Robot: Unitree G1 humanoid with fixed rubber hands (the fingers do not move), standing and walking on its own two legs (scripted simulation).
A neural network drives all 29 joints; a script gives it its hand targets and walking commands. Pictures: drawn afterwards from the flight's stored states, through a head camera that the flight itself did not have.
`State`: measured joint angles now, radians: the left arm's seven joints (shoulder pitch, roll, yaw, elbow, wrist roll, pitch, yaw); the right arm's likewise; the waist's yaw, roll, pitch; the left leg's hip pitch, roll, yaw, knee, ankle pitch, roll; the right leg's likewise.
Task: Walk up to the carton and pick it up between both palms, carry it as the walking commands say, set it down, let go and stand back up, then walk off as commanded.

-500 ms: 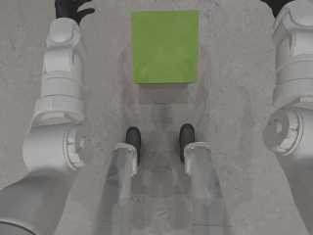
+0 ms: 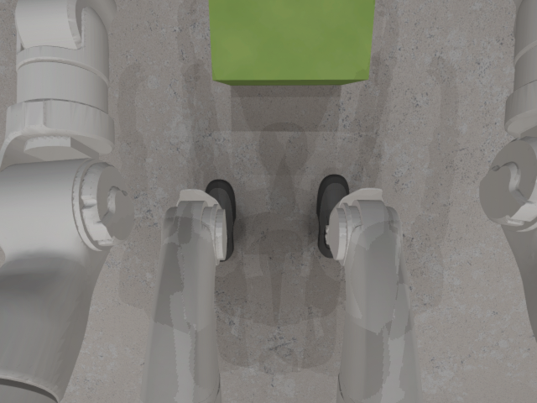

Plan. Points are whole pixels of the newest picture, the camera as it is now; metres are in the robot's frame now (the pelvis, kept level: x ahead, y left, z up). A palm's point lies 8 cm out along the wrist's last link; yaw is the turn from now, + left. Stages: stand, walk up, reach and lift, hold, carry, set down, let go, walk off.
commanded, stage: reach and lift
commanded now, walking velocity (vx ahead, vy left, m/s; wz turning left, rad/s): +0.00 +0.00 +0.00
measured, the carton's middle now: (288, 6) +0.58 -0.03 -0.43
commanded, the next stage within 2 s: none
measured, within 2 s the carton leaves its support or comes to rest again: neither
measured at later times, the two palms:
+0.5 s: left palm out of the picture +0.56 +0.17 -0.27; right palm out of the picture +0.57 -0.23 -0.26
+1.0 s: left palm (162, 2) +0.57 +0.17 -0.35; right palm out of the picture +0.57 -0.22 -0.34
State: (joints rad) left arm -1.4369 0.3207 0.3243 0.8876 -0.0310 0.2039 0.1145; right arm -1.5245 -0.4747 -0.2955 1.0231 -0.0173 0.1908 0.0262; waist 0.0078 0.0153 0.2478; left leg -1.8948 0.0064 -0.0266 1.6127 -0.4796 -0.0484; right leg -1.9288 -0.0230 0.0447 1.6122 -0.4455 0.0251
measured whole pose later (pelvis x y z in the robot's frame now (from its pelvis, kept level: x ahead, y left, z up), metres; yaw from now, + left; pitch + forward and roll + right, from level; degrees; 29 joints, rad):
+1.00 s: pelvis -0.01 +0.00 -0.17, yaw +1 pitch +35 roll +1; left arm -1.64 0.40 0.09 1.18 -0.22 0.08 0.12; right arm -1.71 -0.53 -0.08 1.28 0.20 0.06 -0.04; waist -0.01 0.02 0.52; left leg -2.22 -0.04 -0.06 2.22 -0.61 -0.07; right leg -2.24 -0.02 0.07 2.21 -0.58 0.04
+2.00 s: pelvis -0.01 +0.00 -0.17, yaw +1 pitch +34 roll +1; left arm -1.62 0.32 0.22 1.11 -0.09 0.15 0.07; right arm -1.68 -0.45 -0.09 1.21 0.13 0.16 -0.01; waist -0.02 0.03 0.52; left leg -2.22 -0.04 -0.07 2.23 -0.61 -0.08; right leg -2.25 -0.02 0.06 2.23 -0.57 0.03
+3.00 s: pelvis -0.02 +0.00 -0.13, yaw +0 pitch +31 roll +2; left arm -1.58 0.33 0.23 0.92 -0.11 0.31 0.13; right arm -1.68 -0.39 -0.13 1.00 0.09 0.33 -0.10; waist -0.03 0.02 0.52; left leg -2.08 -0.02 -0.05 2.11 -0.58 -0.07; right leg -2.12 0.00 0.06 2.10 -0.53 0.03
